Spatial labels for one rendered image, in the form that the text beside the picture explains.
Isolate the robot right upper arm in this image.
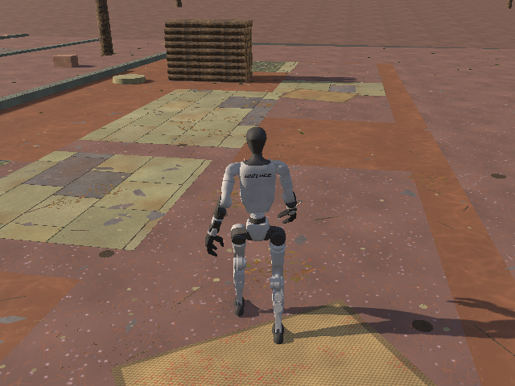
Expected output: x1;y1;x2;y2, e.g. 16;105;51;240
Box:
273;161;295;203

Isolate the robot right forearm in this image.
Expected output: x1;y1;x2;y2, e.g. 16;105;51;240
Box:
286;192;297;215

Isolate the robot left upper arm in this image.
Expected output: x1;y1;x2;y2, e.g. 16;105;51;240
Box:
219;162;241;208

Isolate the left robot hand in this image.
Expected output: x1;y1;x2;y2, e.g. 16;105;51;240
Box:
205;234;224;257

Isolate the right robot hand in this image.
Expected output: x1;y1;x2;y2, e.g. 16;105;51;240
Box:
278;209;297;224

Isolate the humanoid robot torso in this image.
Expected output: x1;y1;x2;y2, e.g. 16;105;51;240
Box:
238;158;276;241

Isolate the robot left thigh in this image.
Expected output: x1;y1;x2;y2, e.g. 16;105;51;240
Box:
231;224;247;271

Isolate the robot left forearm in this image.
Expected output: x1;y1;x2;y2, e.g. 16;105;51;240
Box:
208;196;227;236

